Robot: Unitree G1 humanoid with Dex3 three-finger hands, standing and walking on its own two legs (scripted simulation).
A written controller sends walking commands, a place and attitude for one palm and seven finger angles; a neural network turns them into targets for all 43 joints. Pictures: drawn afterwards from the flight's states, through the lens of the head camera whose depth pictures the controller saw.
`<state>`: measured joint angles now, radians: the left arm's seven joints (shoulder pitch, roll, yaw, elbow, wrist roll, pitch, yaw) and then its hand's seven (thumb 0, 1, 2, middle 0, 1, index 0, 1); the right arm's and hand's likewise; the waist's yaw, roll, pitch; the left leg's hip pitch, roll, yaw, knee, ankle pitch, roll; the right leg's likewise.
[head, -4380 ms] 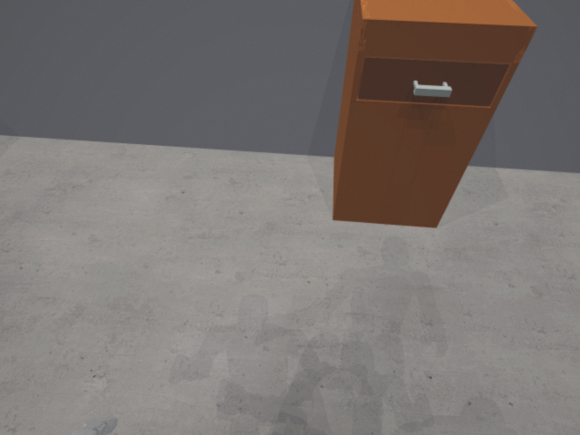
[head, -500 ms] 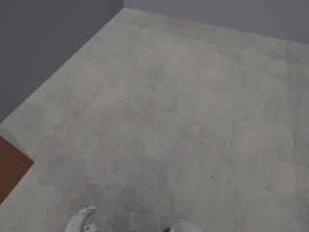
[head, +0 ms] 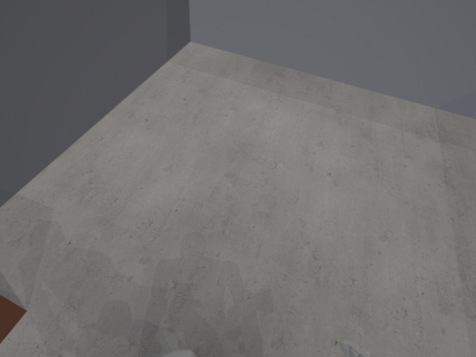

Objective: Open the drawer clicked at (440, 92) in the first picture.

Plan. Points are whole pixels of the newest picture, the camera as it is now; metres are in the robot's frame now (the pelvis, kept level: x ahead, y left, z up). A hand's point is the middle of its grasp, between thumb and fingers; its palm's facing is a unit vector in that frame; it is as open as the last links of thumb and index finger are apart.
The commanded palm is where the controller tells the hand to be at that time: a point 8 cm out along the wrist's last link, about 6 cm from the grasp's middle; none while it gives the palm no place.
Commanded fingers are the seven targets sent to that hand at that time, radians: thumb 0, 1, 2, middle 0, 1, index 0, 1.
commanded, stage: turn to face it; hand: left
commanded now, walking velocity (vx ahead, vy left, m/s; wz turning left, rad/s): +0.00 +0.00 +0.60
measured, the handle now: out of the picture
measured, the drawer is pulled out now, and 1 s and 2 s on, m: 0.00 0.00 0.00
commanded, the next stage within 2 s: none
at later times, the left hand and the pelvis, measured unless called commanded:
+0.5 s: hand (149, 341) +0.16 +0.17 -0.13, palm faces +0.24 -0.94 -0.25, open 7.3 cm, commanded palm none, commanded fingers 0.00 0.90 0.90 -0.20 -0.30 -0.20 -0.30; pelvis +0.07 -0.03 +0.01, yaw +15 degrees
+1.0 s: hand out of the picture -0.03 +0.22 -0.17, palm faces +0.57 -0.77 -0.28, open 7.3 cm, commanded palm none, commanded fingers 0.00 0.90 0.90 -0.20 -0.30 -0.20 -0.30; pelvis +0.06 +0.00 +0.00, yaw +33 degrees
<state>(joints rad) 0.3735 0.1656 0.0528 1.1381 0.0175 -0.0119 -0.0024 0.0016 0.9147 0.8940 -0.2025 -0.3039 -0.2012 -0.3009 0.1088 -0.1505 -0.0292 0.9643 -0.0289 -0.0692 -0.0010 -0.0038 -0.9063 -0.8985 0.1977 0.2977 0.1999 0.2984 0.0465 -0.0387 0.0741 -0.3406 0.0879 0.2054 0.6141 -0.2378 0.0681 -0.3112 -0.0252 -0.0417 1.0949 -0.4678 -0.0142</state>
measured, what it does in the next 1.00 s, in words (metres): steps on the spot, turning left: right foot, then left foot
